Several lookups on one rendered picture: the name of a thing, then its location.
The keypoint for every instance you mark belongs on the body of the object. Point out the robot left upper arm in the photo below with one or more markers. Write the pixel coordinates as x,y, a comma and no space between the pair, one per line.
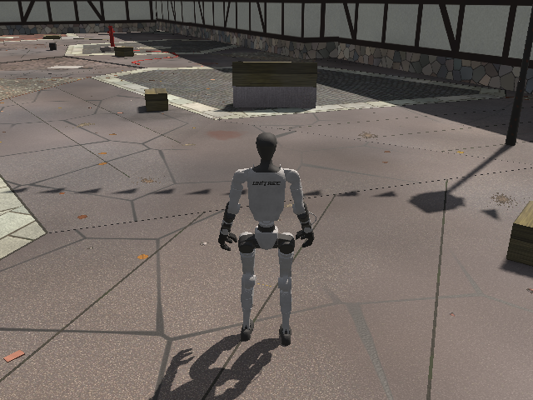
240,176

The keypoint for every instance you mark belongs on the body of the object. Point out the robot right upper arm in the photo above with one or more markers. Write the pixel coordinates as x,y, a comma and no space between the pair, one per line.
292,176

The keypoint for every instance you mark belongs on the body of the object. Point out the left robot forearm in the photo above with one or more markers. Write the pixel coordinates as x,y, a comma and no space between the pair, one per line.
227,221

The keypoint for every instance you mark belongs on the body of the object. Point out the right robot hand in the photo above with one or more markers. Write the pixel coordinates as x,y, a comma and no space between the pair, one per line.
304,235

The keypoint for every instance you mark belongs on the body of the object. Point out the right robot forearm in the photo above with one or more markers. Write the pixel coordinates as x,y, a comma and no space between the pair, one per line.
305,220

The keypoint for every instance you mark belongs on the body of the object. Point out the left robot hand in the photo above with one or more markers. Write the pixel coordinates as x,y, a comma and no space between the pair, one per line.
222,238

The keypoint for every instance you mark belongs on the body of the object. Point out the robot torso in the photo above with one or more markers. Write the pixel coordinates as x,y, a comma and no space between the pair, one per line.
266,194

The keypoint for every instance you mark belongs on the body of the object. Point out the robot left shin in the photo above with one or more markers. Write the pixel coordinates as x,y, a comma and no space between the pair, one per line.
247,301

